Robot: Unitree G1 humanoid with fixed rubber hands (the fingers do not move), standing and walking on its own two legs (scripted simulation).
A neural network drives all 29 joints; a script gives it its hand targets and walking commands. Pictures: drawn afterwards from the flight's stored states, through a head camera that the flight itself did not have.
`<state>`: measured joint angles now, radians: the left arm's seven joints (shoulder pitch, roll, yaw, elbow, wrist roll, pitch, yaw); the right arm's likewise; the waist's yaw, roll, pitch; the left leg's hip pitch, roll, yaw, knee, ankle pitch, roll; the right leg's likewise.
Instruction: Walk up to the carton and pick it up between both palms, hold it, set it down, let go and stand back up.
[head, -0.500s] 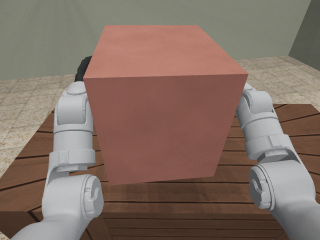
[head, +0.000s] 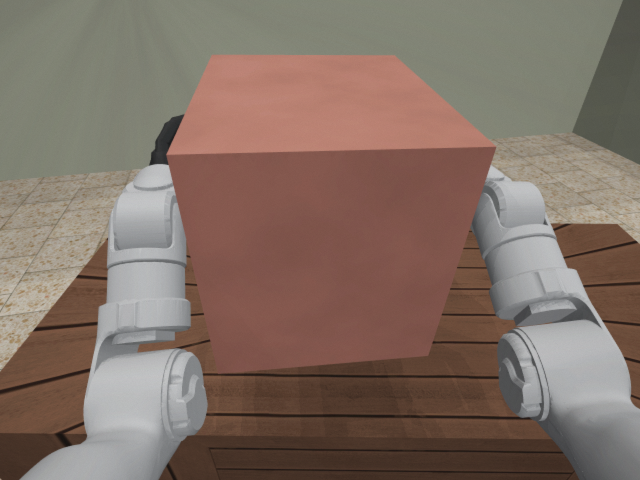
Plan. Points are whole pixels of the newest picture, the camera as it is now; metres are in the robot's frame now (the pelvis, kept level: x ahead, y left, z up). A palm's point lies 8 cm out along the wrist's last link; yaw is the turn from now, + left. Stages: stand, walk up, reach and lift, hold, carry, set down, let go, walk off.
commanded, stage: hold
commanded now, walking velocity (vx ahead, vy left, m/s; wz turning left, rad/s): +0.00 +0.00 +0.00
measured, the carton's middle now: (315, 198) +0.38 +0.02 +0.23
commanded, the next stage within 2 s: set down in 0.10 s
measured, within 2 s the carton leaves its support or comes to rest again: neither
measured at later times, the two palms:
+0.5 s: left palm (155, 172) +0.37 +0.21 +0.28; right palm (438, 177) +0.39 -0.13 +0.26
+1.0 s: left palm (186, 197) +0.41 +0.19 +0.22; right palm (435, 212) +0.41 -0.15 +0.19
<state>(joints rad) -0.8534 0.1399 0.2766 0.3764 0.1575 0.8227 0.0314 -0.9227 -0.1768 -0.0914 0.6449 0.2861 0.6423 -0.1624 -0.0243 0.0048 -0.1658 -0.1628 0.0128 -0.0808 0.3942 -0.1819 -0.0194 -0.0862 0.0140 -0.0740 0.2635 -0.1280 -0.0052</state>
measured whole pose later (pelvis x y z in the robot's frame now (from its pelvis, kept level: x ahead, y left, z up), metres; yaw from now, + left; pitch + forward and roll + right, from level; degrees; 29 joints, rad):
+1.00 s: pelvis +0.01 +0.00 +0.00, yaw +0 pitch -5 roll -1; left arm -0.79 0.12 0.31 0.38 0.25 0.53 -0.03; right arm -0.81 -0.11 -0.10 0.75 0.17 0.20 -0.09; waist -0.02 -0.02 0.01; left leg -0.10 0.01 -0.08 0.38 -0.20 -0.02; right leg -0.03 0.01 -0.07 0.26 -0.15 -0.01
